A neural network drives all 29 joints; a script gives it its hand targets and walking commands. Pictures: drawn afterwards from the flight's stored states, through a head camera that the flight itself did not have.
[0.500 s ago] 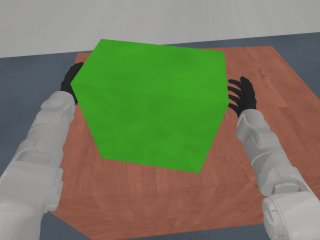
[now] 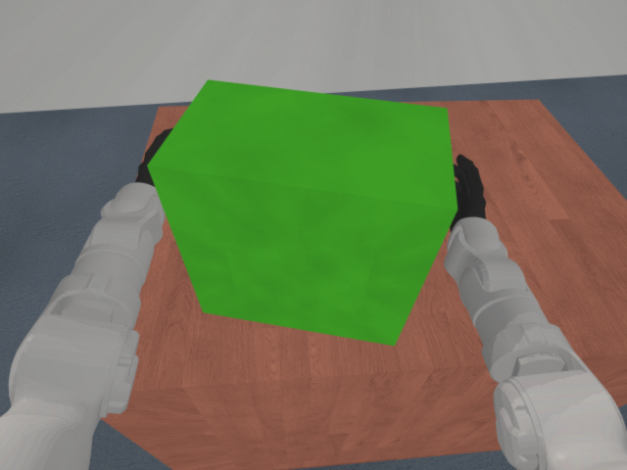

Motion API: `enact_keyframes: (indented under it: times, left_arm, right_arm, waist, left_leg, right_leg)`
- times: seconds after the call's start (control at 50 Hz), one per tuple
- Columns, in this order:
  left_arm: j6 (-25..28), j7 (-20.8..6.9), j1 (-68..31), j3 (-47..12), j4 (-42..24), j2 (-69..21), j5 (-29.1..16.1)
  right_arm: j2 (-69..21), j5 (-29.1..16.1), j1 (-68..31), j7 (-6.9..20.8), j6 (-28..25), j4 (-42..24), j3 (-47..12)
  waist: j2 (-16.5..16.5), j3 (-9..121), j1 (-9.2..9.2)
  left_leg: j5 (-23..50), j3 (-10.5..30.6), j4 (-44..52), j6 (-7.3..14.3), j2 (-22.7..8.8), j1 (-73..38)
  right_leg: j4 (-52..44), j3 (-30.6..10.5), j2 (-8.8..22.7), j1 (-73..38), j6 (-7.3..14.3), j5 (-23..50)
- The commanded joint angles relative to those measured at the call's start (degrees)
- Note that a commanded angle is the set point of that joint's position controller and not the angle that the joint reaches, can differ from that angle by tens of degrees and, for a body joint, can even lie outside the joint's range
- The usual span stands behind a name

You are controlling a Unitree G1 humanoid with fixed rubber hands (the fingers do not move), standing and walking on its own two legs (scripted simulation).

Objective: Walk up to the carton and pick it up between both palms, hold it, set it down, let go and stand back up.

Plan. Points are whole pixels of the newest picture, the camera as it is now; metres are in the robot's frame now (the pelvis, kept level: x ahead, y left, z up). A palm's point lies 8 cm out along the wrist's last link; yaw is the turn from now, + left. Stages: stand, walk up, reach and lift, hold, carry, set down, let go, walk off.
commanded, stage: reach and lift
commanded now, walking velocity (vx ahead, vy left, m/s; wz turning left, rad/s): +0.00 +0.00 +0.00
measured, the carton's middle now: (308, 223) +0.43 -0.01 +0.08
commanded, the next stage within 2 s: none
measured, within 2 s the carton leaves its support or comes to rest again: leaves its support in 1.26 s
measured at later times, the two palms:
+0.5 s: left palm (157, 187) +0.45 +0.19 +0.13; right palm (465, 214) +0.40 -0.20 +0.12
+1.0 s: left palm (158, 187) +0.45 +0.18 +0.14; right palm (464, 214) +0.40 -0.20 +0.12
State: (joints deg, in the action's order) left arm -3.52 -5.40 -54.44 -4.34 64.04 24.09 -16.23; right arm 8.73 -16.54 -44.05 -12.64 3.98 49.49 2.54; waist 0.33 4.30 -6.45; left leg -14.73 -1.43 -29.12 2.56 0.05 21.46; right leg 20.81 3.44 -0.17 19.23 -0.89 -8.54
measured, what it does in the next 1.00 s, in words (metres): stands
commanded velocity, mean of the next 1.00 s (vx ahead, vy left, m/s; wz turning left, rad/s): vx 0.00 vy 0.00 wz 0.00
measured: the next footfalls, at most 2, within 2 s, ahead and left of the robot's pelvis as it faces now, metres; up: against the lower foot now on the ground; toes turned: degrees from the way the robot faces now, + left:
none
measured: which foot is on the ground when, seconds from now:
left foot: down 0.00-1.00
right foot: down 0.00-1.00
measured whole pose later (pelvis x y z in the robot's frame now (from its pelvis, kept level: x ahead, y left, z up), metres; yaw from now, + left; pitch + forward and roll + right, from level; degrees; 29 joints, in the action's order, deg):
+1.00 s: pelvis +0.00 +0.00 +0.00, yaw +1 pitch +6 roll -3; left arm -5.7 -4.9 -53.1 -3.0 60.3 21.4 -12.1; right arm 7.6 -13.1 -44.0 -15.0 4.7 49.4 6.8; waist 0.3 4.0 -6.0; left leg -14.7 -1.0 -28.4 2.8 0.4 19.8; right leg 19.4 3.8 0.1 17.1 -1.2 -8.3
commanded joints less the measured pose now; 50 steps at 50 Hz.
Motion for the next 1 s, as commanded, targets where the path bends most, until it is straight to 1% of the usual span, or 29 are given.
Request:
enact_keyframes:
  times: [0.0, 0.04, 0.06, 0.08, 0.1, 0.12, 0.16, 0.2, 0.26, 0.32, 0.38, 0.48, 0.5, 0.52, 0.56, 0.58, 0.6, 0.62, 0.64, 0.68, 0.7, 0.76, 0.8, 0.84, 0.86, 0.88, 0.92, 0.96, 0.98]
  left_arm:
    - [0.5, 0.0, -26.1, 1.1, -8.2, 5.5, 0.0]
    - [0.3, -0.4, -25.9, 1.8, -8.7, 5.3, 0.3]
    - [0.3, -0.4, -25.2, 1.6, -9.1, 5.6, 0.7]
    - [0.4, -0.4, -25.6, 1.8, -10.4, 5.2, 1.0]
    - [0.4, -0.4, -25.8, 2.0, -10.3, 4.8, 1.3]
    - [0.7, -0.4, -25.7, 2.1, -11.0, 4.9, 1.6]
    - [0.7, -0.2, -26.8, 2.2, -11.5, 4.8, 1.7]
    - [0.4, -0.3, -26.3, 1.7, -10.8, 4.2, 1.6]
    - [0.6, -0.2, -28.0, 1.2, -9.9, 3.4, 1.6]
    - [0.8, -0.2, -26.9, 1.0, -8.6, 2.5, 1.5]
    - [1.0, 0.1, -28.4, 0.6, -10.0, 2.1, 1.2]
    - [0.9, 0.1, -28.5, 0.1, -12.3, 0.5, 1.7]
    - [0.7, 0.3, -28.8, 0.3, -11.5, 0.1, 2.1]
    - [0.5, 0.1, -28.7, 0.5, -9.8, 0.1, 2.3]
    - [0.4, -0.1, -28.3, 0.7, -10.2, 0.0, 2.4]
    - [0.4, 0.0, -28.0, 0.9, -10.8, -0.2, 2.7]
    - [0.5, 0.0, -27.6, 0.7, -10.9, -0.6, 3.0]
    - [0.7, 0.2, -28.0, 0.0, -11.8, -1.7, 2.8]
    - [0.6, 0.3, -28.1, 0.4, -12.6, -1.5, 2.9]
    - [0.6, 0.2, -29.0, 0.0, -12.0, -2.0, 3.1]
    - [0.6, 0.4, -28.7, -0.2, -13.7, -2.0, 3.1]
    - [0.2, 0.5, -27.3, 0.2, -13.1, -2.8, 3.1]
    - [-0.3, 0.2, -27.1, 0.8, -11.8, -2.8, 3.5]
    - [-0.3, 0.2, -28.1, 0.9, -12.5, -3.2, 3.6]
    - [-0.2, 0.0, -27.7, 0.6, -12.4, -3.2, 3.7]
    - [-0.2, -0.2, -28.3, 0.9, -13.0, -3.2, 3.8]
    - [0.3, 0.1, -29.1, 0.7, -15.4, -3.9, 3.7]
    - [0.1, -0.4, -28.6, 1.3, -13.3, -5.5, 4.5]
    - [0.4, -0.4, -28.9, 1.2, -15.0, -6.1, 4.6]
  right_arm:
    - [7.4, 0.3, -25.5, -0.2, -1.2, -9.3, 0.9]
    - [6.5, 0.2, -26.2, -0.4, -1.4, -9.7, 0.2]
    - [6.6, 0.0, -25.5, -0.5, -1.4, -9.3, 0.0]
    - [6.4, -0.2, -25.4, -0.5, -1.6, -9.4, 0.1]
    - [6.2, -0.1, -25.0, -0.4, -1.6, -8.7, 0.3]
    - [5.6, 0.2, -24.5, -0.4, -1.7, -8.5, 0.6]
    - [5.5, 0.3, -25.7, -0.4, -1.6, -9.6, 0.8]
    - [5.1, 0.0, -25.9, -0.5, -1.1, -8.8, 0.7]
    - [4.2, 1.2, -27.2, -0.4, -0.9, -9.3, 0.7]
    - [3.3, 1.5, -26.3, -0.5, -0.6, -9.0, 0.6]
    - [3.6, 1.5, -27.6, -0.4, -0.8, -10.3, 0.8]
    - [2.7, 2.4, -27.2, -0.2, -0.8, -10.5, 2.0]
    - [2.6, 2.8, -26.8, -0.2, -0.7, -9.5, 2.5]
    - [2.3, 3.0, -27.1, -0.1, -0.4, -8.5, 2.5]
    - [1.8, 2.8, -27.1, -0.3, -0.5, -9.0, 1.5]
    - [1.9, 2.8, -26.7, -0.2, -0.7, -9.2, 1.5]
    - [0.8, 3.1, -27.0, -0.2, -0.7, -9.2, 1.9]
    - [1.2, 3.4, -27.7, -0.1, -1.1, -10.1, 2.2]
    - [1.2, 3.5, -27.5, -0.1, -1.2, -10.7, 2.3]
    - [0.7, 3.4, -27.5, 0.1, -1.0, -9.0, 2.4]
    - [1.0, 3.7, -27.3, 0.1, -1.1, -9.9, 2.9]
    - [0.6, 3.2, -27.2, 0.1, -1.1, -9.8, 2.2]
    - [0.6, 3.1, -27.1, -0.1, -1.1, -9.3, 1.9]
    - [0.9, 2.9, -27.8, -0.1, -1.2, -9.3, 2.2]
    - [-0.3, 2.8, -27.3, -0.2, -1.1, -9.3, 1.8]
    - [-0.7, 3.2, -27.8, -0.2, -0.9, -10.4, 1.6]
    - [-1.0, 3.5, -28.0, 0.0, -1.0, -11.1, 2.0]
    - [-2.1, 4.3, -27.6, 0.4, -1.0, -10.5, 2.2]
    - [-3.2, 4.6, -27.8, 0.5, -1.4, -10.9, 2.3]
  waist:
    - [6.1, 30.0, -1.52]
    - [5.6, 30.5, -1.16]
    - [5.8, 29.4, -1.37]
    - [7.0, 30.2, -1.34]
    - [6.9, 29.3, -1.41]
    - [7.7, 29.5, -1.59]
    - [7.1, 29.7, -1.18]
    - [6.8, 28.6, -1.75]
    - [5.4, 27.9, -1.22]
    - [4.8, 28.1, -1.68]
    - [5.7, 29.6, -0.99]
    - [7.3, 31.1, -1.45]
    - [7.1, 30.3, -1.76]
    - [6.1, 27.8, -1.44]
    - [5.6, 27.8, -1.57]
    - [6.0, 27.3, -1.26]
    - [5.9, 27.7, -1.61]
    - [6.9, 28.3, -1.03]
    - [6.4, 29.3, -1.24]
    - [7.0, 28.5, -1.88]
    - [7.2, 29.7, -1.89]
    - [6.4, 29.0, -1.25]
    - [6.0, 28.1, -1.46]
    - [6.4, 27.5, -1.47]
    - [5.5, 27.2, -1.78]
    - [5.4, 28.1, -1.39]
    - [6.2, 29.6, -1.71]
    - [5.4, 27.9, -1.75]
    - [6.5, 28.8, -1.81]
  left_leg:
    - [29.2, 2.2, -0.2, -6.5, -0.6, -20.7]
    - [30.6, 1.7, -0.5, -6.3, -0.2, -20.6]
    - [31.2, 1.7, -0.6, -6.4, -0.3, -20.4]
    - [32.4, 1.7, -0.9, -6.8, -0.4, -21.2]
    - [32.1, 1.8, -0.9, -7.0, -0.4, -21.3]
    - [30.7, 1.7, -0.7, -6.9, -0.4, -21.0]
    - [30.6, 2.0, -0.2, -6.7, -0.3, -21.0]
    - [27.7, 1.8, 0.3, -6.5, -0.4, -20.1]
    - [23.7, 1.8, 1.5, -6.0, -0.3, -18.4]
    - [22.1, 1.6, 1.9, -5.6, -0.1, -17.5]
    - [24.3, 2.1, 1.7, -6.0, -0.6, -19.3]
    - [26.0, 2.4, 1.0, -6.6, -0.8, -21.0]
    - [25.4, 2.7, 1.4, -6.6, -0.7, -21.0]
    - [24.2, 2.2, 1.7, -6.2, -0.9, -20.1]
    - [24.2, 2.2, 1.5, -6.0, -0.9, -19.6]
    - [23.6, 2.2, 1.9, -6.1, -0.7, -18.7]
    - [23.9, 2.3, 2.0, -6.2, -1.0, -19.1]
    - [25.5, 2.7, 1.6, -6.6, -1.1, -20.0]
    - [27.7, 2.6, 1.0, -6.8, -1.1, -21.3]
    - [26.4, 2.8, 1.1, -6.6, -1.2, -21.8]
    - [27.5, 2.8, 0.9, -7.0, -1.2, -22.8]
    - [29.7, 2.6, 0.2, -7.0, -1.2, -23.0]
    - [28.4, 2.4, 0.6, -6.7, -0.9, -21.9]
    - [28.0, 2.8, 1.0, -6.6, -1.0, -21.3]
    - [26.6, 2.4, 1.1, -6.4, -0.9, -21.0]
    - [25.4, 2.3, 1.3, -6.1, -0.6, -20.5]
    - [27.3, 2.9, 1.6, -6.6, -0.8, -21.8]
    - [27.0, 2.7, 1.5, -6.3, -0.8, -21.4]
    - [27.8, 2.3, 1.3, -6.6, -0.9, -22.4]
  right_leg:
    - [-0.7, 0.8, -2.4, -5.9, 1.2, 13.5]
    - [-0.5, 0.7, -2.2, -7.4, 0.9, 15.1]
    - [-0.2, 0.6, -2.3, -7.7, 0.8, 15.9]
    - [-0.2, 0.6, -2.2, -7.3, 1.0, 16.3]
    - [-0.5, 0.7, -2.2, -6.8, 1.0, 15.4]
    - [-0.5, 0.7, -2.0, -6.6, 1.1, 14.9]
    - [-0.9, 0.6, -2.2, -6.9, 0.9, 14.9]
    - [-1.0, 0.5, -2.0, -7.0, 1.1, 13.3]
    - [-1.1, 0.5, -1.9, -6.9, 1.0, 11.4]
    - [-1.2, 0.1, -1.5, -7.2, 0.9, 11.4]
    - [-1.0, 0.3, -1.8, -6.5, 1.2, 11.0]
    - [-1.4, 0.8, -2.0, -5.4, 1.5, 10.5]
    - [-1.5, 0.9, -2.0, -5.1, 1.5, 10.1]
    - [-1.6, 0.8, -1.7, -4.9, 1.4, 9.6]
    - [-1.3, 0.5, -1.7, -6.3, 1.4, 10.6]
    - [-1.3, 0.5, -1.7, -6.8, 1.2, 10.4]
    - [-1.3, 0.4, -1.7, -6.8, 1.5, 10.2]
    - [-1.3, 0.8, -1.9, -5.8, 1.5, 10.2]
    - [-1.4, 0.8, -2.2, -5.3, 1.5, 10.9]
    - [-1.7, 1.0, -2.2, -4.2, 1.6, 9.4]
    - [-1.7, 1.1, -2.2, -4.7, 1.6, 10.2]
    - [-1.6, 1.0, -2.3, -4.8, 1.6, 11.5]
    - [-1.7, 0.9, -2.3, -5.9, 1.4, 11.0]
    - [-1.8, 1.1, -2.1, -6.0, 1.3, 11.0]
    - [-2.0, 0.7, -1.8, -6.2, 1.3, 10.9]
    - [-1.9, 0.4, -2.0, -7.3, 1.3, 11.4]
    - [-1.6, 0.7, -1.9, -6.7, 1.2, 11.7]
    - [-2.3, 0.5, -1.8, -7.3, 1.5, 11.4]
    - [-2.2, 0.9, -1.8, -7.2, 1.7, 11.4]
